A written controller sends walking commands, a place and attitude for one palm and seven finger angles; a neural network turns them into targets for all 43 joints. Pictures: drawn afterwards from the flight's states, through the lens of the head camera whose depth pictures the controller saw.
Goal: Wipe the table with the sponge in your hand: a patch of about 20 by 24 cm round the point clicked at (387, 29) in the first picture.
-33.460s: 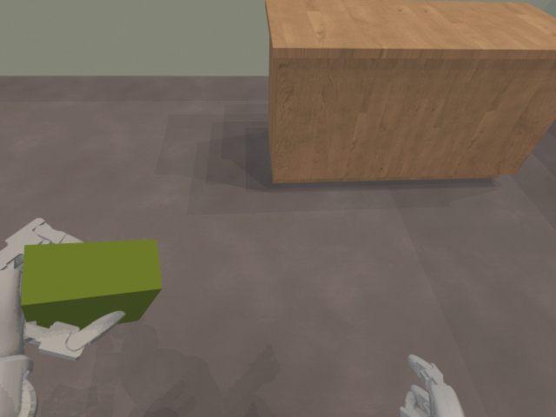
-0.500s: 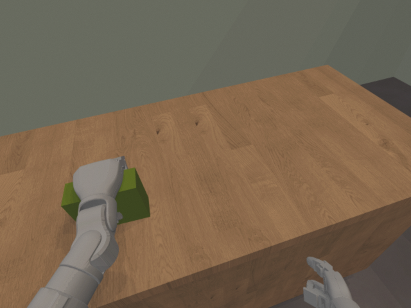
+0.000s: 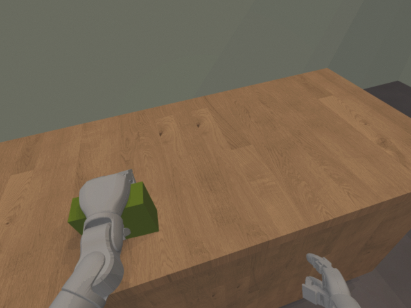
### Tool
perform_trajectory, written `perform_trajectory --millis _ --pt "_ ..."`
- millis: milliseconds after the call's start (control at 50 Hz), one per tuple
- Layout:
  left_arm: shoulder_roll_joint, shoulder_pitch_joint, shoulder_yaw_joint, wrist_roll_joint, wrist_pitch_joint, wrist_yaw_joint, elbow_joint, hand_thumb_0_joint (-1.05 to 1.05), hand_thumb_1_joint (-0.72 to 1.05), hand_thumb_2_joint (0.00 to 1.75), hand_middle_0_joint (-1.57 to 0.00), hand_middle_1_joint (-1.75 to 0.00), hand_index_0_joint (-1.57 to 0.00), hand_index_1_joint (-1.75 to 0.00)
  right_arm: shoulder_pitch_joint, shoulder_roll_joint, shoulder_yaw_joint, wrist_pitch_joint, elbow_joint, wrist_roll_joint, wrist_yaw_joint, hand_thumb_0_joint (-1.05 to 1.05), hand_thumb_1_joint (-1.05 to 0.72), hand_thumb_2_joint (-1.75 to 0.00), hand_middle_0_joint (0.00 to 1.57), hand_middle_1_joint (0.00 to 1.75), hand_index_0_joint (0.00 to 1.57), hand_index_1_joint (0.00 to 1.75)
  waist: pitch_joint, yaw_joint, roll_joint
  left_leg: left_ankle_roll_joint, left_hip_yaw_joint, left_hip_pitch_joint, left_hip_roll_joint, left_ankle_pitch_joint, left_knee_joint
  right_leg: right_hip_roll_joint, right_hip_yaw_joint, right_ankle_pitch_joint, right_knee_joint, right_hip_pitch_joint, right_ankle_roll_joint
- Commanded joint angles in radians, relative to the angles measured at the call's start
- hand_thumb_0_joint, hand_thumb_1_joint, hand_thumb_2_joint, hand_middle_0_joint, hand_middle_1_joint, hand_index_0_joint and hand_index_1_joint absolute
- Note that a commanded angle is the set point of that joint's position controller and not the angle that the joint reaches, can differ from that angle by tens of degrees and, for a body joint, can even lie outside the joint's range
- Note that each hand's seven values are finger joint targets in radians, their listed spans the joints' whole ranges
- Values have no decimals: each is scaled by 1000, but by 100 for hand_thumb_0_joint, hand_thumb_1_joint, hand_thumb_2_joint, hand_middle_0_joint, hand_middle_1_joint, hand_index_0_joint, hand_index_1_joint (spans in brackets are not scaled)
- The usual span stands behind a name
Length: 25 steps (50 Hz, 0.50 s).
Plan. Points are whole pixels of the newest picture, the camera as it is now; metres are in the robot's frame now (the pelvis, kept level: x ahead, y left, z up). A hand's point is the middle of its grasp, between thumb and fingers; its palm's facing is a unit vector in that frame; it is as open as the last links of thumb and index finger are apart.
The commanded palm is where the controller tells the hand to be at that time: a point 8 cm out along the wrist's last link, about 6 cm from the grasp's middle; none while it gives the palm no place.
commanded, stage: slide across to the third lane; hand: left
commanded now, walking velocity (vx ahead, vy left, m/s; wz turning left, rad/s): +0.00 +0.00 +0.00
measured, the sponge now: (121, 219) +0.28 +0.23 +0.03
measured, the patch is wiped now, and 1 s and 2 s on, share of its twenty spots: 0.80 0.85 0.95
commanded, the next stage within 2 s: wipe forward along the third lane in 0.62 s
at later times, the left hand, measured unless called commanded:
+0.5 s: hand (145, 202) +0.29 +0.17 +0.08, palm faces +0.05 -0.07 -1.00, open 9.8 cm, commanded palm +0.26 +0.15 +0.13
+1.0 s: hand (154, 190) +0.33 +0.16 +0.08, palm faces +0.02 -0.05 -1.00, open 9.8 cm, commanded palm +0.29 +0.15 +0.11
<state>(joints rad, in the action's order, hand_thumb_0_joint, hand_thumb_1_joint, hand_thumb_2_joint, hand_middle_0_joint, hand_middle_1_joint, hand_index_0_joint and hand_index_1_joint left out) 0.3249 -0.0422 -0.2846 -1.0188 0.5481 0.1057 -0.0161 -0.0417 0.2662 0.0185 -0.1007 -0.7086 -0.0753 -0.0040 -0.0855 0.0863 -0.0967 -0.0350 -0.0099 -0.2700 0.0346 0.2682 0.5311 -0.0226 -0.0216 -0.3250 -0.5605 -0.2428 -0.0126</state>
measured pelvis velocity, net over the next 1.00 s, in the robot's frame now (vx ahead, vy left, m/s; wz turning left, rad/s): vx -0.02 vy -0.02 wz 0.01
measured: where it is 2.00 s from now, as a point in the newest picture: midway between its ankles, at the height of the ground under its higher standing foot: outside the picture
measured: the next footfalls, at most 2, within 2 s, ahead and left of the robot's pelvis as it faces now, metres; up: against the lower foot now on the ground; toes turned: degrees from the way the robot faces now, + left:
none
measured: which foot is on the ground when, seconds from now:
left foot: down 0.00-1.00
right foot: down 0.00-1.00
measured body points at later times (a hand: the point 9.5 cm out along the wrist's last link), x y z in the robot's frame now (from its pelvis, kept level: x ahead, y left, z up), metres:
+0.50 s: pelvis -0.01 -0.01 +0.00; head -0.05 -0.06 +0.45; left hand +0.29 +0.17 +0.13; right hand +0.22 -0.21 -0.09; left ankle +0.01 +0.15 -0.73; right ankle -0.02 -0.13 -0.73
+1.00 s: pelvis -0.02 -0.02 +0.00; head -0.05 -0.05 +0.45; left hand +0.32 +0.16 +0.13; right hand +0.22 -0.22 -0.09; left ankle +0.01 +0.15 -0.73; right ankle -0.02 -0.13 -0.73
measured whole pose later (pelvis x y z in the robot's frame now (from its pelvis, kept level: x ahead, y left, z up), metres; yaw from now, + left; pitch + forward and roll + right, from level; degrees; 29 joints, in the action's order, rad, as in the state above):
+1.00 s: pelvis -0.02 -0.02 +0.00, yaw +1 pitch +0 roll +1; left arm 0.17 -0.45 -0.40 -0.99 0.59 0.14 -0.49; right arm 0.01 0.24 0.02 -0.08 -0.76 -0.08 0.01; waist -0.11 0.08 -0.07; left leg -0.05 -0.03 -0.30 0.04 0.22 0.52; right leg -0.01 0.00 -0.30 -0.58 -0.29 0.01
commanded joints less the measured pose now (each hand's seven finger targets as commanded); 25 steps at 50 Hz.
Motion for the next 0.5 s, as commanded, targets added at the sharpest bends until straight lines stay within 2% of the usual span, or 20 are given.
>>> perform_trajectory --millis 0,20,40,60,100,120,140,160,200,220,240,280,300,320,340,380,400,420,440,480 --pt "5 -169 -2 55 11 -30 80 0 10 130 -120 -160 -120 -160 276 79 -28 74 206 -9 0 0 -90 -90 20 30 20 30 -84 6 193 66 12 88 -56 -172 -49 46 20 222 112 -13 60" --pt "49 -226 29 52 5 -25 104 0 10 130 -120 -160 -120 -160 277 84 -30 80 206 -8 4 0 -90 -90 20 30 20 30 -97 4 184 65 7 97 -52 -161 -50 48 5 204 110 -14 67" --pt "-16 -250 -35 55 2 -28 131 0 10 130 -120 -160 -120 -160 282 72 -26 90 222 -10 2 0 -90 -90 20 30 20 30 -123 5 155 71 11 104 -55 -165 -48 46 36 198 103 -11 64" --pt "-2 -252 -26 51 -3 -28 105 0 10 130 -120 -160 -120 -160 281 69 -25 95 210 -12 1 0 -90 -90 20 30 20 30 -120 4 161 67 1 110 -54 -177 -50 48 30 205 95 -15 68" --pt "-23 -276 -50 52 -16 -30 120 0 10 130 -120 -160 -120 -160 282 66 -28 99 206 -9 -1 0 -90 -90 20 30 20 30 -138 6 144 68 3 121 -55 -183 -52 48 32 215 96 -9 68" --pt "19 -296 -15 53 -25 -23 133 0 10 130 -120 -160 -120 -160 284 70 -29 104 206 -7 0 0 -90 -90 20 30 20 30 -141 8 149 66 -2 125 -51 -182 -52 50 21 212 93 -2 74" --pt "-40 -303 -65 57 -30 -24 149 0 10 130 -120 -160 -120 -160 288 61 -27 110 216 -7 -2 0 -90 -90 20 30 20 30 -158 8 134 69 3 130 -54 -190 -48 49 44 217 92 2 72" --pt "-54 -292 -80 53 -34 -24 120 0 10 130 -120 -160 -120 -160 288 56 -26 113 204 -10 -5 0 -90 -90 20 30 20 30 -145 4 164 66 -2 131 -52 -199 -50 49 40 223 90 -6 71" --pt "-63 -313 -91 51 -36 -21 108 0 10 130 -120 -160 -120 -160 289 58 -28 110 193 -7 -9 0 -90 -90 20 30 20 30 -132 5 166 65 0 129 -51 -192 -56 48 33 226 101 -10 70" --pt "-19 -335 -47 50 -37 -11 110 0 10 130 -120 -160 -120 -160 291 64 -32 112 190 -6 -8 0 -90 -90 20 30 20 30 -133 9 172 63 -3 129 -48 -180 -58 52 20 212 101 -5 75" --pt "-61 -335 -79 51 -32 -7 106 0 10 130 -120 -160 -120 -160 294 58 -30 114 196 -6 -9 0 -90 -90 20 30 20 30 -153 14 174 66 6 130 -50 -182 -56 49 46 210 102 2 71" --pt "-72 -359 -89 40 -20 2 54 0 10 130 -120 -160 -120 -160 303 58 -29 111 175 -6 -11 0 -90 -90 20 30 20 30 -129 12 187 61 8 131 -50 -180 -58 49 37 205 110 -12 72" --pt "-68 -388 -90 34 -13 7 49 0 10 130 -120 -160 -120 -160 309 56 -29 109 170 -8 -13 0 -90 -90 20 30 20 30 -126 12 184 58 10 130 -50 -173 -61 46 34 195 112 -15 71" --pt "-34 -420 -57 36 -7 17 40 0 10 130 -120 -160 -120 -160 309 61 -31 109 165 -7 -10 0 -90 -90 20 30 20 30 -121 14 174 59 9 129 -48 -152 -70 49 30 168 115 -15 74" --pt "-72 -443 -87 40 0 22 24 0 10 130 -120 -160 -120 -160 310 56 -29 111 170 -9 -11 0 -90 -90 20 30 20 30 -138 13 171 61 19 127 -52 -148 -66 48 47 168 114 -10 71" --pt "-60 -409 -61 43 14 28 -36 0 10 130 -120 -160 -120 -160 315 58 -29 108 154 -7 -14 0 -90 -90 20 30 20 30 -137 22 200 58 22 122 -55 -158 -63 45 34 191 121 2 69" --pt "-61 -431 -65 45 19 27 -27 0 10 130 -120 -160 -120 -160 323 57 -28 106 154 -7 -14 0 -90 -90 20 30 20 30 -142 21 199 58 25 123 -58 -160 -62 41 27 198 126 7 66" --pt "-5 -456 -18 43 23 33 -36 0 10 130 -120 -160 -120 -160 318 66 -32 101 148 -5 -11 0 -90 -90 20 30 20 30 -147 19 200 56 22 124 -55 -150 -68 44 16 178 127 13 69" --pt "-77 -476 -82 42 28 29 -35 0 10 130 -120 -160 -120 -160 326 57 -27 102 161 -8 -12 0 -90 -90 20 30 20 30 -155 14 176 59 33 125 -59 -152 -63 40 33 180 127 8 66" --pt "-84 -472 -89 42 33 22 -84 0 10 130 -120 -160 -120 -160 323 56 -27 99 148 -9 -16 0 -90 -90 20 30 20 30 -132 11 180 57 30 122 -57 -153 -61 40 30 185 129 -8 67"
